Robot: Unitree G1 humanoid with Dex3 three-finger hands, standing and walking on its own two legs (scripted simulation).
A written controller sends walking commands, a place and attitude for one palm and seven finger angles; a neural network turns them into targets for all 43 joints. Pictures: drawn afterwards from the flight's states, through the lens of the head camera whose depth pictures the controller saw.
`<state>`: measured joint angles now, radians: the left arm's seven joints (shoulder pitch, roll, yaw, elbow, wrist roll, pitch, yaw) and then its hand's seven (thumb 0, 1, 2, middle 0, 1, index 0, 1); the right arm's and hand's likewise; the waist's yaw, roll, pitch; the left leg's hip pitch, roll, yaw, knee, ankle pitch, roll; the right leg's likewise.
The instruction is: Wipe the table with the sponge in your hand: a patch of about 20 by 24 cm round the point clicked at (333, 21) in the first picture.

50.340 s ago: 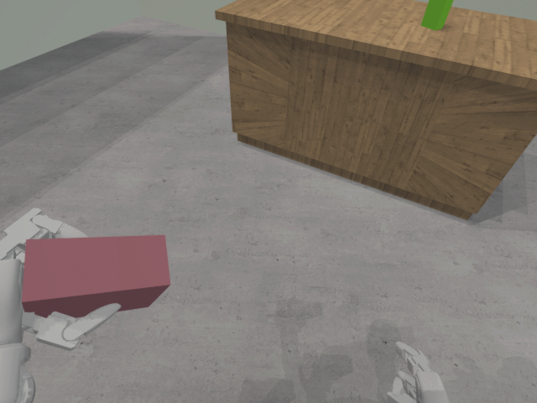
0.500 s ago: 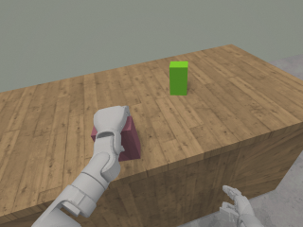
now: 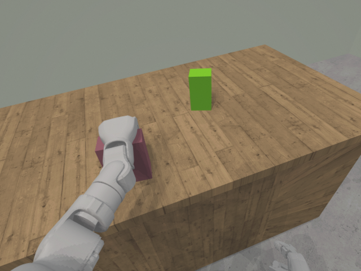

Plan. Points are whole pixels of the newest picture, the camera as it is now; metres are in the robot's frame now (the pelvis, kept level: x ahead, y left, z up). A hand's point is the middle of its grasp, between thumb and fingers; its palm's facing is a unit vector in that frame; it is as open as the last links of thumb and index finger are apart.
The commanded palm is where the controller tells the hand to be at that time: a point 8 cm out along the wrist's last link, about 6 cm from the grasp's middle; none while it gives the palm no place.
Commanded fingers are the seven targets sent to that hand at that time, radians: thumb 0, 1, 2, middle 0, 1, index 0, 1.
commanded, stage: wipe forward along the third lane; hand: left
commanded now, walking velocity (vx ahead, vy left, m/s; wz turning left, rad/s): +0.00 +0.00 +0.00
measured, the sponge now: (128, 164) +0.38 +0.18 +0.04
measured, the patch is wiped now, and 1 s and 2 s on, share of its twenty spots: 0.80 1.00 1.00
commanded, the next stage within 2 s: wipe back along the third lane in 0.76 s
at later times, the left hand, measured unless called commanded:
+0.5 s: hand (121, 136) +0.42 +0.20 +0.10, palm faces -0.05 -0.01 -1.00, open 10.1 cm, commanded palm +0.41 +0.20 +0.14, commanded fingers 0.00 0.10 1.30 -1.20 -1.60 -1.20 -1.60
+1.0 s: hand (117, 124) +0.48 +0.22 +0.10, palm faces -0.07 +0.00 -1.00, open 10.1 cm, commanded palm +0.44 +0.22 +0.14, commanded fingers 0.00 0.10 1.30 -1.20 -1.60 -1.20 -1.60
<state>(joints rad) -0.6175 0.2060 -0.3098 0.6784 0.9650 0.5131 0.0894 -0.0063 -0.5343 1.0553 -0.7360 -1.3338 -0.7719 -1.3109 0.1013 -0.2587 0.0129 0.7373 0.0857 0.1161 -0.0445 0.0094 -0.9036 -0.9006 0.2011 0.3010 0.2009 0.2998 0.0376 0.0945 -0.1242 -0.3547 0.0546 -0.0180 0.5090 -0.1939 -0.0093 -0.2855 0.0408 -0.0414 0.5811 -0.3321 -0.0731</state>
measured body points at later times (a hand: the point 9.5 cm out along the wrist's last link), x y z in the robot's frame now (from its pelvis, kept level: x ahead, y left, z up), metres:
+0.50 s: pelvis +0.00 +0.00 +0.00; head +0.00 -0.04 +0.45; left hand +0.42 +0.19 +0.16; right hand +0.15 -0.25 -0.13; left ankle +0.05 +0.17 -0.73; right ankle -0.02 -0.07 -0.73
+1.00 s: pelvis +0.02 +0.03 +0.00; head +0.04 +0.00 +0.45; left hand +0.47 +0.22 +0.16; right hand +0.08 -0.24 -0.14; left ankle +0.05 +0.17 -0.73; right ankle -0.02 -0.07 -0.73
